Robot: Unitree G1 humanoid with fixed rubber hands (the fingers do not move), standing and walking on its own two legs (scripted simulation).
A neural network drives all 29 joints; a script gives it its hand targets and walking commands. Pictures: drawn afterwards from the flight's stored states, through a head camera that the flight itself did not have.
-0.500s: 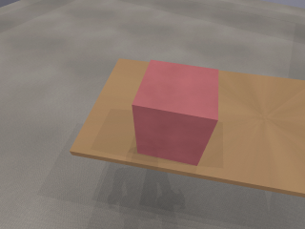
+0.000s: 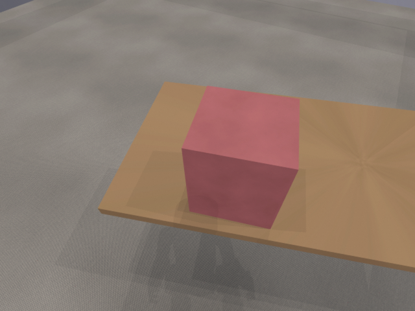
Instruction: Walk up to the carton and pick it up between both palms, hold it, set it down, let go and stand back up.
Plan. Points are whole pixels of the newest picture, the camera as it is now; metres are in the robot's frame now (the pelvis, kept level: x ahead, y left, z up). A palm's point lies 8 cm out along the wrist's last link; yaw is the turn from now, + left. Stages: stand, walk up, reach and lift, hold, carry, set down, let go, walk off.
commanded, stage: walk up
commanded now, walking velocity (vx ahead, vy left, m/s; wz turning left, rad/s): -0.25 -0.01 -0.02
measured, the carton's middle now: (239, 159) +0.45 -0.05 +0.00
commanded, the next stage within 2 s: stand in 0.74 s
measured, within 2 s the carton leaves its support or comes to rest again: neither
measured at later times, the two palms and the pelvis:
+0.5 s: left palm out of the picture +0.11 +0.24 -0.14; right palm out of the picture -0.07 -0.18 -0.14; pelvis -0.01 +0.02 +0.00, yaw -10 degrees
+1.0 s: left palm out of the picture +0.06 +0.25 -0.15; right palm out of the picture -0.02 -0.17 -0.14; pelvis +0.02 +0.04 +0.00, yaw -11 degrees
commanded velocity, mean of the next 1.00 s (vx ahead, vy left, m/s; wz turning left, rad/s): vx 0.02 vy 0.02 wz -0.15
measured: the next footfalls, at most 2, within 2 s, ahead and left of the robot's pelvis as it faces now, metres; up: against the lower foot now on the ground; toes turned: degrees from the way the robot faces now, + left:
right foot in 0.56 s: -0.01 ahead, -0.11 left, +0.00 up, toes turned -8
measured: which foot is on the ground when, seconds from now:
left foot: down 0.00-1.00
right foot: down 0.00-0.22, up 0.24-0.54, down 0.56-1.00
